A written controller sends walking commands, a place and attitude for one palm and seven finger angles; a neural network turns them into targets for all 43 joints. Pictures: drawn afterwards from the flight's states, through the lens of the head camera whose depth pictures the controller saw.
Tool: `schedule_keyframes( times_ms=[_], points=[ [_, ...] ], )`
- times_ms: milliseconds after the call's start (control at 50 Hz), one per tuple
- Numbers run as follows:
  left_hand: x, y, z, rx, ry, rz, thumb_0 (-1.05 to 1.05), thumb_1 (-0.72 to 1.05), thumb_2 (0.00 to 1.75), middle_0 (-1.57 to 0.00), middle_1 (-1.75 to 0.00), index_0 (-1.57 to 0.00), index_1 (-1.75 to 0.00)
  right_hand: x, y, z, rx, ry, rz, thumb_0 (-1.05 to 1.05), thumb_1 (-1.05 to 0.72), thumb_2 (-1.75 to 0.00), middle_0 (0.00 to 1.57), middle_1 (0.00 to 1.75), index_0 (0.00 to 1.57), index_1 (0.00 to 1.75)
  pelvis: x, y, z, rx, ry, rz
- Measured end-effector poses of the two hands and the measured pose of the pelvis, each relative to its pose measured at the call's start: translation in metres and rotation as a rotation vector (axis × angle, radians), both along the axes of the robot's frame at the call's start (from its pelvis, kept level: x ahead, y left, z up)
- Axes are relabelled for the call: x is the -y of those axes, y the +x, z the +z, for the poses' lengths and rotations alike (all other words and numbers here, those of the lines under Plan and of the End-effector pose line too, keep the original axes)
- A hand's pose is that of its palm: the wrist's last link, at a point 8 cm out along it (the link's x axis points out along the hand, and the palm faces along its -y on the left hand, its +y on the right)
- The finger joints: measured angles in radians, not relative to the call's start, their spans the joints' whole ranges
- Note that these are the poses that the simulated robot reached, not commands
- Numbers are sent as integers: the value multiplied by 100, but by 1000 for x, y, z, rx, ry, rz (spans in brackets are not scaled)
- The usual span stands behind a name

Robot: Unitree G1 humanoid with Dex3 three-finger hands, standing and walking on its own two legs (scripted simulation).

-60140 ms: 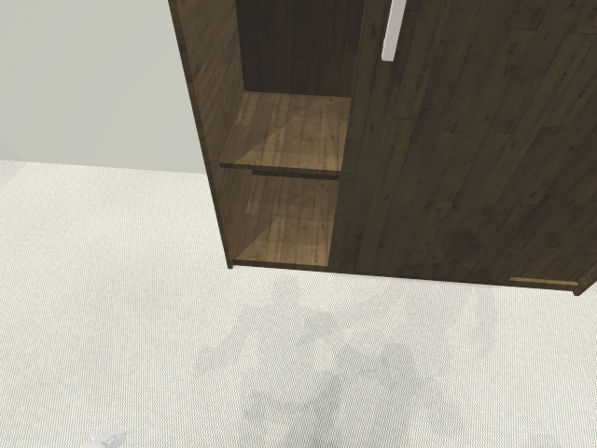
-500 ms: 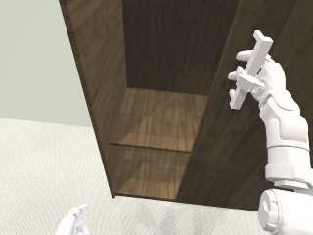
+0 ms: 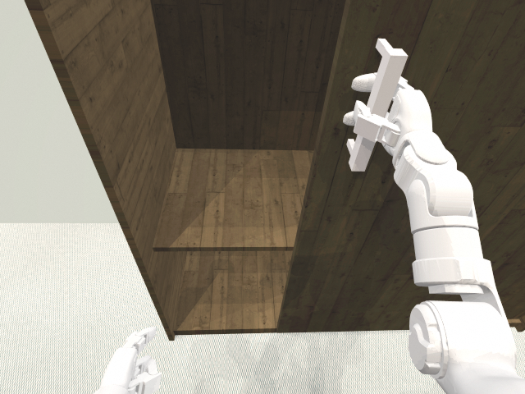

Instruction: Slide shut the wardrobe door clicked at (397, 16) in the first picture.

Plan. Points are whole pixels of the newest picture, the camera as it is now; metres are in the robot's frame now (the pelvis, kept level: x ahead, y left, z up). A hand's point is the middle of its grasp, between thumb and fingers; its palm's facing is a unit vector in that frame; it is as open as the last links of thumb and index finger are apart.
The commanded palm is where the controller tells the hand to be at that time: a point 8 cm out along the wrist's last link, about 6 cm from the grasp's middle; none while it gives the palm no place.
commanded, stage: tug the door sideways, standing still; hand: right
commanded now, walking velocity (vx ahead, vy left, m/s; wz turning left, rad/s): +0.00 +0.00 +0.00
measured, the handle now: (369, 109) +0.47 -0.14 +0.23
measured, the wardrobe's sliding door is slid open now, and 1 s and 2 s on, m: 0.38 0.32 0.19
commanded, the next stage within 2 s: step sideways, sliding the door along in 0.52 s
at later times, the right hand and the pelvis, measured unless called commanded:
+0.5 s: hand (342, 121) +0.42 -0.09 +0.24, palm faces +0.00 +1.00 -0.05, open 5.5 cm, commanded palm +0.40 -0.08 +0.24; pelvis -0.02 -0.01 +0.00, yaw -1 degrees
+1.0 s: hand (317, 124) +0.43 -0.05 +0.23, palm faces +0.03 +0.99 -0.12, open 5.9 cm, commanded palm +0.41 -0.09 +0.24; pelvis -0.02 +0.04 -0.02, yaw +2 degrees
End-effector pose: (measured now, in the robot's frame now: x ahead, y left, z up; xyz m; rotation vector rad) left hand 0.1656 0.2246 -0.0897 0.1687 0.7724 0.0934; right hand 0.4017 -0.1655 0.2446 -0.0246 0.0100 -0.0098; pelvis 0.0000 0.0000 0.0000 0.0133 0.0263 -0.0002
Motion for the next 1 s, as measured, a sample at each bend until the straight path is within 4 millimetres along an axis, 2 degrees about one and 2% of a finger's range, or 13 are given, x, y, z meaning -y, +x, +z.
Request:
schedule_keyframes(
  times_ms=[160, 340, 460, 660, 780, 940, 1000],
  points=[
    [11, -27, -11, -39, -23, -16, 1, 90, 90, -20, -30, -20, -30, -3, -1, 0, 8, -19, -8, 0, -74, -82, 45, 140, 40, 140, 3, -11, -1, 2, 0, -13],
    [10, -56, -20, -96, -16, -17, 1, 90, 90, -20, -30, -20, -30, -13, -1, -1, 24, -25, 2, 0, -74, -82, 45, 140, 39, 140, 7, -18, -2, -4, 1, -24],
    [8, -62, -19, -88, -11, -15, 1, 90, 90, -20, -30, -20, -30, -23, -1, -1, 30, -23, 10, 1, -75, -82, 45, 140, 38, 140, 7, -23, -3, -6, 1, -25],
    [7, -58, -15, -44, -12, -21, 1, 90, 90, -20, -30, -20, -30, -41, -2, -2, 45, -29, 32, 1, -75, -80, 45, 140, 37, 140, 5, -28, -3, -13, 0, -16],
    [-9, -65, -15, -20, 6, 79, 1, 90, 90, -20, -30, -20, -30, -47, 3, -9, 222, -78, 70, -3, -69, -83, 46, 140, 34, 140, -2, -30, -7, -29, -17, 52],
    [-46, -84, -46, -149, 12, 133, 1, 90, 90, -20, -30, -20, -30, -57, 4, -13, 309, -105, 22, -7, -70, -87, 49, 140, 28, 140, -30, -26, -18, 30, 3, 59],
    [-60, -87, -49, -212, 26, 129, 1, 90, 90, -20, -30, -20, -30, -59, 3, -13, 312, -103, 5, -7, -70, -87, 49, 140, 29, 140, -42, -24, -16, 41, -1, 31]
  ],
)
